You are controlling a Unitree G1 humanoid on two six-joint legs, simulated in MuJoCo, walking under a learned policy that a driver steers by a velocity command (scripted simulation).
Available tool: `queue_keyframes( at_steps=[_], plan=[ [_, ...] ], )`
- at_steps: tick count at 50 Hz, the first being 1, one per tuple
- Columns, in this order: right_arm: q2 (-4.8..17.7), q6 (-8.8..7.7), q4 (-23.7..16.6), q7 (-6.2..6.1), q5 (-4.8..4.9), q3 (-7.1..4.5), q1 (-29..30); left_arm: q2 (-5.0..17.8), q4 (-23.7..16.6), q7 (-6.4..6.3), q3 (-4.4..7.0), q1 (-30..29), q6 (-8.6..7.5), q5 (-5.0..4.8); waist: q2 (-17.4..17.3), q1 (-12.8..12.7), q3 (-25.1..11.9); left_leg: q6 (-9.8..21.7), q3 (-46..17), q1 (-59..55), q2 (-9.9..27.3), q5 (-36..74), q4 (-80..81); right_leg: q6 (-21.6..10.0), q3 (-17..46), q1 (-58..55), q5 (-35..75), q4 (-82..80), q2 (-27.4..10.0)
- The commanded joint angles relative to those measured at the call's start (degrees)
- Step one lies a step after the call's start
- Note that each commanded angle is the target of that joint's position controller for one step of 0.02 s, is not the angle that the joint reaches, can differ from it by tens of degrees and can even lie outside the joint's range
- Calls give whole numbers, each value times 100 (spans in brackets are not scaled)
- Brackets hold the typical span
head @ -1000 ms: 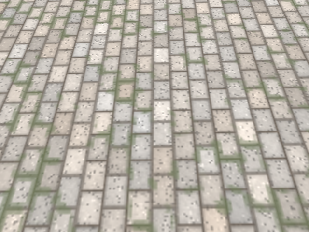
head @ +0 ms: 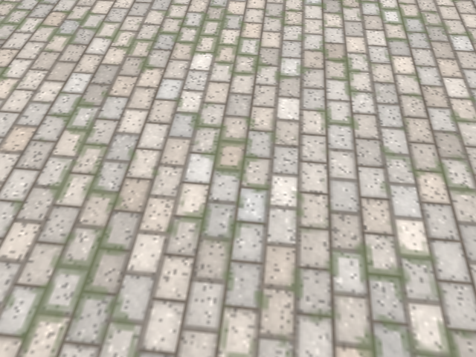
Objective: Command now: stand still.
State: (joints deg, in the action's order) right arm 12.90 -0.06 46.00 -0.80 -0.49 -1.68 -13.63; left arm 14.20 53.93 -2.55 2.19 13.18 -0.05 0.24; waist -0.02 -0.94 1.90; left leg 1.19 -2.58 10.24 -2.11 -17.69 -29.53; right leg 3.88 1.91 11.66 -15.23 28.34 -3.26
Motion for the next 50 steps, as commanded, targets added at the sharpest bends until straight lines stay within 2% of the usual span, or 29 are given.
queue_keyframes(
  at_steps=[1, 8, 10, 11, 13, 14, 16, 17, 18, 19, 20, 21, 22, 23, 24, 27, 30, 33, 37, 40, 42, 43, 44, 45, 46, 47, 48, 49, 50],
  plan=[
    [590, -71, -170, -33, 9, -139, -58, 643, -85, -32, 137, 113, -37, -7, -53, -3, -81, 98, -307, 271, 338, 1256, 608, -62, -35, -205, 987, -274, 19],
    [577, -66, 171, -70, 25, -124, -167, 574, 219, -50, 126, 155, -16, -15, -26, 2, -7, 58, -231, 261, 293, 1198, 626, -93, -67, -184, 936, -329, 58],
    [669, -26, 308, -104, 69, -160, -305, 486, 342, -60, 115, 259, 0, -56, -180, 43, -37, 188, -272, 272, 234, -589, 790, -157, -380, -30, -385, -56, 335],
    [824, -8, 325, -115, 102, -208, -352, 458, 313, -60, 113, 182, -13, -83, -382, 106, 162, 361, -553, 430, 383, -1826, 1001, -225, -533, 309, -1086, 261, 471],
    [1099, -66, 373, -106, 148, -282, -639, 322, 118, -11, 77, -130, -157, -112, -1024, 284, 582, 893, -1848, 498, 1246, -3298, 1773, -353, -605, 1169, -1299, 1199, 514],
    [1203, -131, 404, -106, 180, -319, -689, 288, 28, 41, 64, -249, -266, -152, -1204, 314, 801, 1173, -2492, 672, 1661, -3344, 2059, -480, -357, 1353, -1184, 1629, 324],
    [1090, -247, 341, -94, 177, -293, -439, 343, -14, 162, 80, -219, -451, -236, -1138, 173, 911, 1287, -2650, 449, 1902, -2605, 2088, -753, -93, 1685, -1506, 1694, 33],
    [1057, -261, 285, -83, 225, -284, -223, 340, 33, 220, 79, -54, -526, -248, -1014, 19, 809, 1145, -2318, 453, 1789, -2179, 1936, -874, -120, 1329, -1417, 1101, -9],
    [1050, -241, 206, -71, 287, -277, 132, 327, 247, 259, 102, 407, -580, -232, -830, -269, 619, 911, -1710, 837, 1442, -1678, 1688, -929, -342, 295, -718, 186, 125],
    [969, -221, 170, -61, 275, -256, 262, 358, 561, 276, 160, 968, -588, -169, -595, -473, 367, 698, -1155, 1233, 1027, -1172, 1183, -806, -518, -766, 145, -234, 398],
    [685, -242, 110, -48, 207, -173, 337, 501, 772, 287, 223, 1562, -579, -100, 36, -636, 82, 420, -510, 1699, 573, -590, 3, -802, 194, -1569, 25, -509, 1],
    [348, -313, -92, -57, 143, -82, 362, 1210, 810, 291, 373, 2182, -592, -123, 1626, -725, -162, -11, 312, 2668, -125, -812, -1912, -1410, 2522, -2202, -896, -1534, -1343],
    [567, -400, -157, -75, 276, -158, 360, 1163, 762, 347, 302, 2063, -651, -18, 1558, -593, 32, 21, -175, 3282, -101, -1521, -3068, -1964, 3953, -1911, -1647, -2023, -1963],
    [698, -475, -94, -35, 370, -185, 247, 819, 581, 340, 193, 1507, -700, -39, 938, -331, 514, 158, -414, 3671, 290, -1052, -3591, -1916, 3528, -1672, -1846, -2026, -1894],
    [702, -530, 16, 11, 359, -190, 162, 642, 456, 338, 143, 1188, -712, -62, 707, -214, 613, 258, -335, 3749, 505, -442, -3635, -1697, 2861, -1600, -1626, -2041, -1599],
    [734, -577, 61, 104, 176, -270, 409, 359, 419, 348, 18, 1182, -642, -39, 580, -192, 427, 237, -32, 3481, 800, 620, -3046, -1271, 1439, -1654, 387, -2094, -1028],
    [452, -512, -37, 176, 163, -212, 765, 466, 485, 261, 2, 1510, -558, -11, 530, -254, 338, 8, 265, 3459, 751, 1045, -2484, -1339, 793, -1646, 1841, -2075, -861],
    [290, -505, -304, 201, 178, -118, 1518, 631, 418, 174, 8, 1487, -506, 7, 465, -368, 515, -127, 434, 3063, 616, 1662, -1294, -1321, 426, -1150, 1923, -2278, -723],
    [359, -527, -512, 289, 229, -77, 2135, 711, 500, 140, 41, 1748, -505, -71, 530, -441, 760, -38, 498, 2644, 466, 2106, -392, -1377, 272, -1117, 1843, -2415, -881],
    [509, -586, -610, 368, 215, -106, 2238, 764, 514, 124, 96, 1662, -449, -96, 516, -222, 712, 204, 422, 2437, 390, 1896, 1, -1255, 149, -1630, 2882, -1986, -1064],
    [804, -622, -407, 358, 147, -247, 1465, 915, 446, 107, 154, 1495, -365, -28, 780, 248, 12, 402, 600, 1279, 17, 1752, -24, -1040, 55, -1829, 5162, -909, -995],
    [1006, -627, -91, 322, 142, -362, 504, 884, 389, 112, 141, 1370, -313, 2, 747, 723, -581, 560, 680, 121, -107, 2202, 158, -843, -103, -1622, 5678, 175, -730],
    [1264, -605, 154, 253, 42, -427, -392, 767, 257, 124, 85, 1365, -317, 57, 468, 1014, -1294, 836, 16, -1672, 607, 3457, -163, -628, -117, -431, 4429, 1557, -467],
    [1695, -547, 300, 234, -101, -468, -817, -40, 290, 201, -141, 2326, -380, 107, -1220, 534, -2412, 1986, -2357, -3895, 2483, 4885, -267, -229, -208, 1670, -689, 4111, 625],
    [1274, -495, 347, 255, -31, -371, -907, 239, 536, 232, -73, 2444, -497, -62, -1059, 702, -3108, 2241, -3378, -3638, 2691, 4696, 375, -234, 837, 1812, -2262, 5159, 870],
    [1078, -474, 274, 252, 63, -295, -197, 618, 298, 238, 49, 1773, -539, -222, -829, 547, -2015, 1933, -2371, -2557, 2390, 4410, 600, -279, 729, 2130, -1996, 5253, 475],
    [818, -483, 199, 238, 89, -214, 390, 649, 131, 187, 54, 1245, -533, -225, -411, 368, -1247, 1667, -1634, -1576, 2099, 4344, 810, -278, 408, 2171, -1583, 4908, 160],
    [638, -522, 200, 257, 70, -141, 689, 634, 104, 116, 97, 1013, -478, -146, -75, 200, -825, 1519, -1171, -735, 1860, 4452, 1049, -237, 281, 1961, -1312, 4562, -19],
    [580, -564, 254, 267, 4, -117, 831, 530, 92, 70, 119, 1098, -389, -83, -171, -5, -713, 1413, -823, -99, 1680, 4451, 1240, -232, 294, 1462, -1078, 4211, -184]
  ],
)
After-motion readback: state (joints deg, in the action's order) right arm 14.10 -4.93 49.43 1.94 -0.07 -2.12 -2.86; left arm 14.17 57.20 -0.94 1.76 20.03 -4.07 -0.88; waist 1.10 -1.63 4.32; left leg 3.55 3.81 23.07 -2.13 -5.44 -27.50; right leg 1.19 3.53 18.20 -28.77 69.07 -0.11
